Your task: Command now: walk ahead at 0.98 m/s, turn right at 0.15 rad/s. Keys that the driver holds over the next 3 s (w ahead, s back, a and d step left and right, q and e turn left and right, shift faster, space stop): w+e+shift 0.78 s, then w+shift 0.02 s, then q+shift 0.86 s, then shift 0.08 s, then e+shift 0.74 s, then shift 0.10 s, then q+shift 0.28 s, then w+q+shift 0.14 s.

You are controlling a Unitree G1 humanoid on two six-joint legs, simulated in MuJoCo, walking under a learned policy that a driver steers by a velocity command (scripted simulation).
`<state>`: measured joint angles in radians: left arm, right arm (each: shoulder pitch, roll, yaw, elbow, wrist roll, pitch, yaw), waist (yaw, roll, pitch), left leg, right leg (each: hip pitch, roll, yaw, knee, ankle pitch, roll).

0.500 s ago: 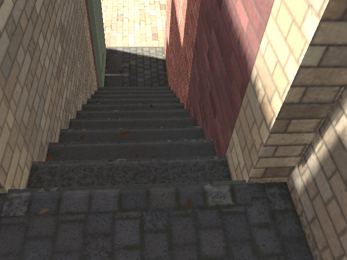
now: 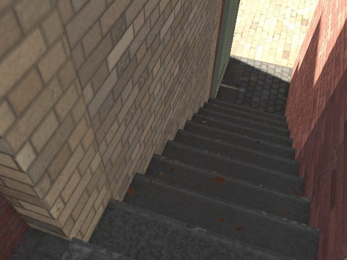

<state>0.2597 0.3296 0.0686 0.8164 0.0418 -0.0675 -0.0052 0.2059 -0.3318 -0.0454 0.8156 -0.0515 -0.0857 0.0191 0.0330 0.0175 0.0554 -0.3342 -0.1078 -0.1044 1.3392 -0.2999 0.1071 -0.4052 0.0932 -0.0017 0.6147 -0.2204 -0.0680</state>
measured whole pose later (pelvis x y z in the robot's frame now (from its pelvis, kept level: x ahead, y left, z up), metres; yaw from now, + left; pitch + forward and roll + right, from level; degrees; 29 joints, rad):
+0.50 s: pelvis +0.39 -0.01 -0.02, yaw -20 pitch +0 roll +1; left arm 0.14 0.37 0.10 0.67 0.04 0.01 -0.06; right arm 0.46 -0.34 -0.07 0.91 0.01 -0.16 -0.04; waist -0.06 -0.02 0.05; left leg -0.13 0.04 0.14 0.74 -0.59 0.00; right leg -0.67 -0.01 0.03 0.85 0.36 -0.09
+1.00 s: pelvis +0.77 -0.13 -0.36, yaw -40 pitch -4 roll +0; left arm 0.27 0.24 0.04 0.83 0.08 -0.08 -0.06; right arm 0.53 -0.27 -0.03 0.93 -0.06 -0.12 0.04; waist -0.08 0.00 -0.03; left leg -0.21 -0.04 -0.04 0.68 -0.24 0.12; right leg -0.64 0.17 0.07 1.96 -0.59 -0.10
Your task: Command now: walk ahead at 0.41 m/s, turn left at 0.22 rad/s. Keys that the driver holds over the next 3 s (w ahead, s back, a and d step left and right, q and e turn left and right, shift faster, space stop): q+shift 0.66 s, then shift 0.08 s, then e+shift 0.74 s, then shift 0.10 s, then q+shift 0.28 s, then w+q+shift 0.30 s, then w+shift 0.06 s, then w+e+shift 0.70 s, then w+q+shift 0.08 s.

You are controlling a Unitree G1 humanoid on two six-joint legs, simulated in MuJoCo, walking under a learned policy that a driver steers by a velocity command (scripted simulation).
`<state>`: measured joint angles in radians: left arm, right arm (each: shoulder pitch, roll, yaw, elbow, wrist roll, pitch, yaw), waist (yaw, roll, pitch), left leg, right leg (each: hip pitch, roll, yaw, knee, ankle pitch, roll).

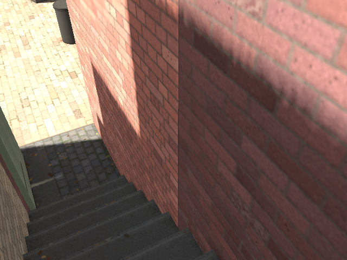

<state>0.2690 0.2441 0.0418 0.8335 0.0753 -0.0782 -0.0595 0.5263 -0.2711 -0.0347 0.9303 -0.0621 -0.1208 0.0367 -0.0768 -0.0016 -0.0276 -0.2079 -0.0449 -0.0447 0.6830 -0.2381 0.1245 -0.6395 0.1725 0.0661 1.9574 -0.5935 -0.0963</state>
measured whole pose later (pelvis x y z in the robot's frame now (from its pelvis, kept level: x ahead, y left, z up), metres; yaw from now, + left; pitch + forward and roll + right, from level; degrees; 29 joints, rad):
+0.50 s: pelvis +0.25 +0.11 -0.21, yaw +21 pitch +1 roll -2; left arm 0.48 0.34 0.09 0.72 0.04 -0.17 0.06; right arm 0.30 -0.34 -0.04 0.62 -0.03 -0.09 0.07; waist 0.09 0.01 -0.02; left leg -0.78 -0.11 -0.02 1.94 -0.55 -0.15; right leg -0.43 0.00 -0.11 0.73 -0.25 -0.07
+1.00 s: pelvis +0.43 +0.31 -0.42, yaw +31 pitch +3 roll +2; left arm 0.27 0.26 0.00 0.81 0.05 -0.08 -0.06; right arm 0.31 -0.22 0.03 0.83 -0.08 -0.09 0.11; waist 0.06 -0.02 0.01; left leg -0.53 0.04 0.21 0.92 -0.44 0.07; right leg -0.91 -0.10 0.04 1.42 -0.11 0.11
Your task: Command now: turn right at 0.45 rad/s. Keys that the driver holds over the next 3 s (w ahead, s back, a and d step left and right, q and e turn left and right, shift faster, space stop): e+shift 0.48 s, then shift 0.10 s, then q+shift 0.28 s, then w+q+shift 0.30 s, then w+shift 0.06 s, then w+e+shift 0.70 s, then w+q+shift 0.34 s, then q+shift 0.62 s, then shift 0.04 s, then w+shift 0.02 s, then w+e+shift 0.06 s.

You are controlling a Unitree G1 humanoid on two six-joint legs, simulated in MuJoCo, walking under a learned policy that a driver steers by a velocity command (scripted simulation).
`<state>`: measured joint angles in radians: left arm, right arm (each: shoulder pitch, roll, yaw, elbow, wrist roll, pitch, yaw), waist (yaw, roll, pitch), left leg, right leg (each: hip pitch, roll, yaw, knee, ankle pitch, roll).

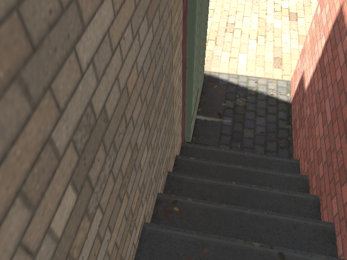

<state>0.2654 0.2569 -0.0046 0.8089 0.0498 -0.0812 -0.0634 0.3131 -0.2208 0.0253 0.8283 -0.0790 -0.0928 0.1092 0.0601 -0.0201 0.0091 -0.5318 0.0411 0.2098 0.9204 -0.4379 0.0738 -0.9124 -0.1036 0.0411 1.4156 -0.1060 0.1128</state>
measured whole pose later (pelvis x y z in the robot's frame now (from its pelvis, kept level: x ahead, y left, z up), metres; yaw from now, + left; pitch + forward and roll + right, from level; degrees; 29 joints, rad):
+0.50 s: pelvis +0.08 -0.07 +0.01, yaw -25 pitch +6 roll +0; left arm 0.34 0.33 0.02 0.73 0.11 -0.06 -0.05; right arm 0.06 -0.31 -0.01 0.61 -0.07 -0.05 0.03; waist 0.06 -0.01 -0.05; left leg -0.82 -0.03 -0.07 1.48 -0.21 -0.09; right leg -0.53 0.11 0.07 0.97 -0.46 -0.15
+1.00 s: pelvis +0.11 -0.01 +0.01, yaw -18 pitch +5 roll -1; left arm 0.10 0.29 0.00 0.66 0.06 -0.11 0.02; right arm 0.36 -0.24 0.01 0.79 -0.11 -0.08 0.12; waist -0.02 0.03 -0.05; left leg -0.61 -0.06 -0.10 1.26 -0.38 0.12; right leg -0.39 -0.02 -0.02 0.84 -0.55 -0.01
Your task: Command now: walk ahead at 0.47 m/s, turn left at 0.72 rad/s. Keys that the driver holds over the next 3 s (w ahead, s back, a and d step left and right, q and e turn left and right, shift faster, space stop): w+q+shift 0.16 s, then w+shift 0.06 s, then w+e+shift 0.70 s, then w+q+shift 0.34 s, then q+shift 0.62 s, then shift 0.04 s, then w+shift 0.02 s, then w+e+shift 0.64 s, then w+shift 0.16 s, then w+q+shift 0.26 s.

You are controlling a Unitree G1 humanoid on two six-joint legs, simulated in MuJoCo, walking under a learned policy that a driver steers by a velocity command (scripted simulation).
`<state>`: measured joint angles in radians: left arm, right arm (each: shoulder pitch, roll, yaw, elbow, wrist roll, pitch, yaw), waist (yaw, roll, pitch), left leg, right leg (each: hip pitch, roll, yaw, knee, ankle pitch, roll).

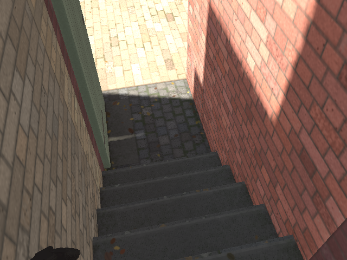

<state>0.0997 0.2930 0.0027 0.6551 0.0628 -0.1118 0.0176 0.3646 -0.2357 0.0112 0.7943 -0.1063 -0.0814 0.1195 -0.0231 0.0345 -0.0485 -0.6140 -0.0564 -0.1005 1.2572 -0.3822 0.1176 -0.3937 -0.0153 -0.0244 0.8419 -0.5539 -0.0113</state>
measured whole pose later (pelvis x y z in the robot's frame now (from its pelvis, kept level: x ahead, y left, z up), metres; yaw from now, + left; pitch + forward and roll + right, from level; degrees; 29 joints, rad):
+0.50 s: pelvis +0.16 +0.06 -0.19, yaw +9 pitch -5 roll -3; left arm 0.19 0.23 0.04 0.85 0.05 0.09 -0.02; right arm 0.57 -0.16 0.01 1.02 0.07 -0.08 -0.07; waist 0.04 -0.11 0.02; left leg -0.26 0.15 0.04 0.90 -0.56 -0.05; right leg -0.91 0.08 0.17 1.54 -0.13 0.02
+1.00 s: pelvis +0.50 -0.05 -0.38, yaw -14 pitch +0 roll +0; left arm 0.49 0.15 0.05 1.04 0.02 -0.03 0.02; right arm 0.10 -0.23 -0.01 0.90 -0.06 -0.07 -0.03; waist 0.06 0.08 0.04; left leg -0.78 0.08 -0.12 1.30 -0.19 -0.02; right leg -0.38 0.18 0.06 0.94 -0.55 -0.12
